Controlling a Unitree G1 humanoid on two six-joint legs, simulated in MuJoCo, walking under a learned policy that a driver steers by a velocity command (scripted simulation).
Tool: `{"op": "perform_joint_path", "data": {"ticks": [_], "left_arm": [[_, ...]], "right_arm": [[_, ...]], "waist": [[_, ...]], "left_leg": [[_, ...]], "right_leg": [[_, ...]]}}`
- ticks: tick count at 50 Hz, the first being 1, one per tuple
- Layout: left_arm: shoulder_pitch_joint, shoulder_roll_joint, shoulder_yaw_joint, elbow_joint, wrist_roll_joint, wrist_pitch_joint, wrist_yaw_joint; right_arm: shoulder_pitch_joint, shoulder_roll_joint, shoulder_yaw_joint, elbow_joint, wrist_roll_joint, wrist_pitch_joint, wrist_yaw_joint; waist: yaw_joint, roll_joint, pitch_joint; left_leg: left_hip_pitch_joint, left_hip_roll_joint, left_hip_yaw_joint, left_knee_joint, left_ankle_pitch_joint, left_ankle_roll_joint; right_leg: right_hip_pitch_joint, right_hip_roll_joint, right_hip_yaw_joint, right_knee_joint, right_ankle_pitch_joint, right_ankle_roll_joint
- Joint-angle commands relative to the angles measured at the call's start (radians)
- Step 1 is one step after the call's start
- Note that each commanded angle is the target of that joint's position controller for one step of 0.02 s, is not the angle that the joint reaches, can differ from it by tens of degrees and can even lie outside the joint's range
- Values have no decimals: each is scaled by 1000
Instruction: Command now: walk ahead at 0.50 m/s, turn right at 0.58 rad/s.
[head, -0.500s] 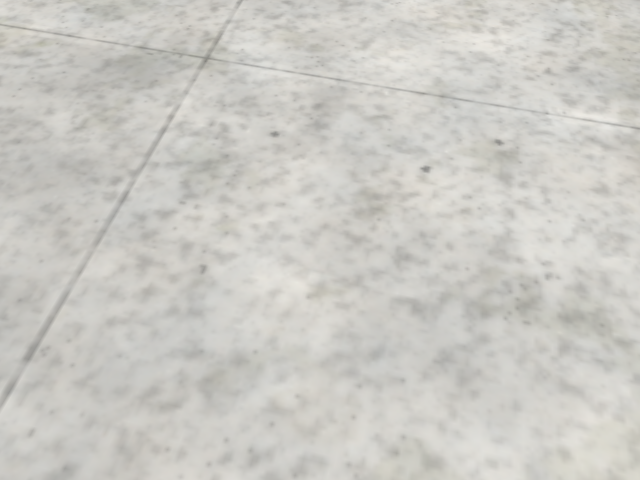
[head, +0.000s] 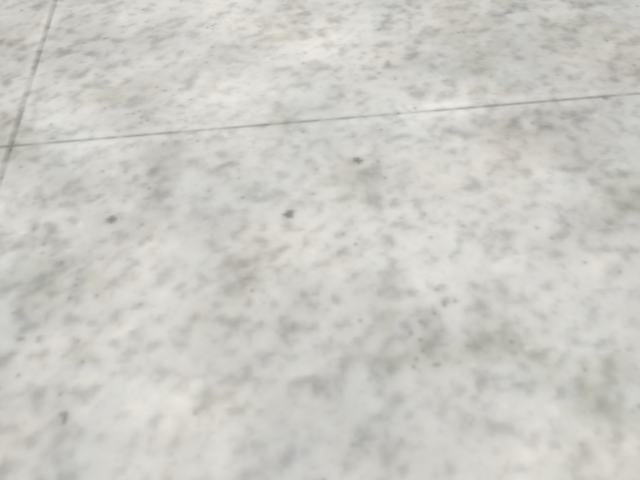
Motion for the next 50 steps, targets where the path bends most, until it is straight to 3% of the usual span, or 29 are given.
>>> {"op": "perform_joint_path", "data": {"ticks": [1,4,8,10,13,16,17,18,19,20,21,22,23,24,25,27,28,30,32,36,39,40,41,42,43,44,45,47,50], "left_arm": [[10,112,27,-80,15,-24,14],[44,146,35,-70,5,-28,33],[93,154,38,-50,-1,-19,51],[131,148,36,-29,-2,-19,51],[180,136,32,4,-4,-17,51],[187,145,36,22,2,-5,55],[172,146,35,21,2,-1,55],[158,128,27,16,4,1,53],[147,95,10,-6,16,1,52],[298,20,-12,-5,-1,-12,48],[282,68,-11,2,-12,-22,48],[160,140,8,-16,-22,-26,46],[80,138,6,-38,-14,-29,46],[27,127,7,-53,6,-34,46],[34,115,11,-53,19,-35,46],[78,69,3,-44,29,-32,48],[78,49,-4,-47,32,-31,50],[37,24,-16,-58,33,-30,53],[-23,31,-15,-66,27,-23,54],[-125,54,-8,-94,19,-13,50],[-81,88,9,-81,23,-29,45],[-50,114,17,-75,33,-36,50],[12,179,31,-79,52,-36,63],[17,187,29,-91,62,-16,68],[21,149,25,-84,40,0,61],[-17,97,11,-94,32,6,61],[-67,82,4,-94,32,12,62],[-134,90,4,-90,39,19,62],[-140,98,10,-71,45,21,70]], "right_arm": [[-13,-131,-34,-82,-20,-20,-2],[-53,-90,-25,-98,-31,5,-4],[-190,-50,-6,-133,-24,3,6],[-241,-45,0,-144,-16,-4,18],[-281,-69,-4,-161,-11,-16,31],[-249,-98,-14,-161,-11,-26,37],[-193,-111,-21,-147,-13,-29,34],[-85,-140,-38,-115,-19,-33,29],[75,-184,-50,-94,-32,-35,25],[203,-266,-76,-56,-34,-23,26],[229,-188,-58,-33,-1,-18,36],[161,-131,-39,-44,7,-14,33],[90,-112,-29,-60,-7,-5,29],[41,-91,-18,-63,-17,0,30],[14,-77,-9,-67,-27,-1,28],[6,-72,-4,-57,-23,-2,27],[10,-87,-8,-48,-21,-1,23],[17,-140,-26,-36,-12,11,10],[40,-170,-38,-28,1,32,-2],[88,-164,-42,-11,16,69,-19],[44,-153,-42,-33,17,87,-32],[46,-125,-35,-44,13,88,-32],[52,-69,-17,-72,-10,83,-30],[219,-21,-4,-60,-16,78,-27],[254,-110,-20,-47,0,86,-25],[187,-164,-41,-45,9,103,-30],[143,-163,-47,-48,11,124,-39],[125,-138,-49,-62,5,158,-45],[99,-89,-38,-97,4,165,-41]], "waist": [[-11,-53,-129],[-12,-37,-96],[40,-77,-63],[71,-88,-55],[88,-93,-38],[64,-123,-34],[30,-134,-55],[-24,-121,-128],[-96,-62,-276],[-65,215,-427],[-87,247,-404],[-100,137,-233],[-81,64,-147],[-58,40,-62],[-23,57,-52],[15,78,-88],[20,76,-101],[15,79,-129],[-7,83,-148],[-35,93,-137],[13,101,-139],[25,75,-161],[33,-64,-254],[-29,-281,-344],[-18,-265,-377],[-4,-166,-291],[-10,-122,-234],[-30,-135,-161],[-27,-164,-145]], "left_leg": [[-246,66,-76,-72,100,-1],[-238,46,-46,-222,191,-49],[-183,-6,-34,-528,455,-70],[-130,-21,-24,-607,548,-64],[-157,-21,-40,-674,521,-32],[-143,-29,-30,-707,389,15],[-70,-47,-5,-732,360,38],[89,-52,7,-750,382,71],[359,75,-124,-703,403,137],[745,291,-548,-747,223,310],[762,332,-769,-890,-45,320],[626,301,-649,-913,-132,269],[489,262,-529,-930,-62,238],[354,220,-443,-953,121,239],[279,188,-375,-955,342,231],[224,147,-263,-934,748,238],[211,138,-219,-926,888,246],[193,114,-158,-911,978,240],[178,89,-138,-896,934,214],[200,90,-207,-841,737,181],[197,72,-287,-745,563,140],[158,25,-279,-670,478,102],[40,-50,-211,-460,234,53],[-154,-164,-120,-229,-337,0],[-211,-105,-108,-76,-324,-31],[-251,-71,-97,2,-247,-54],[-266,-49,-83,19,-177,-70],[-203,-28,-61,18,-85,-95],[-149,-21,-16,-98,-16,-100]], "right_leg": [[278,-263,414,-305,155,-197],[191,-230,325,-327,270,-197],[140,-164,248,-320,178,-133],[136,-175,253,-322,125,-117],[243,-222,301,-266,119,-111],[345,-270,348,-198,236,-95],[356,-258,340,-143,358,-81],[345,-207,302,-17,490,-58],[219,-152,253,227,388,-23],[-156,8,156,601,-74,67],[-327,8,201,719,-392,71],[-400,-50,203,765,-320,64],[-388,-97,154,737,-243,60],[-363,-125,125,669,-193,69],[-297,-150,119,614,-164,78],[-200,-148,89,519,-179,111],[-179,-140,74,450,-167,128],[-127,-115,52,305,-74,148],[-75,-81,47,195,58,156],[-45,-48,81,47,123,155],[65,-52,95,-105,175,122],[168,-103,111,-167,291,88],[363,-297,257,-127,601,12],[537,-512,474,-79,862,-150],[502,-545,561,-127,663,-205],[440,-468,459,-146,489,-170],[361,-409,367,-169,373,-134],[196,-354,247,-225,282,-120],[150,-331,143,-264,251,-133]]}}
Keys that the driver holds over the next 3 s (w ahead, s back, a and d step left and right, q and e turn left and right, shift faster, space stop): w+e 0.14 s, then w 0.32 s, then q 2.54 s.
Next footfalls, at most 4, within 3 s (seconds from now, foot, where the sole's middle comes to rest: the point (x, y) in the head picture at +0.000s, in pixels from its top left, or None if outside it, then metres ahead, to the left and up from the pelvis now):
0.36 left None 0.41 0.12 -0.77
0.82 right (402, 418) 0.56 -0.12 -0.77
1.22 left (279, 457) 0.49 0.14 -0.77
1.70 right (377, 412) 0.58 -0.06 -0.77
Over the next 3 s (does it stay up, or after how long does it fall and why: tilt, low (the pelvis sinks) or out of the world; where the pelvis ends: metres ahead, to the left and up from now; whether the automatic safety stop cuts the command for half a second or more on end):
stays up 0.46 0.05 0.01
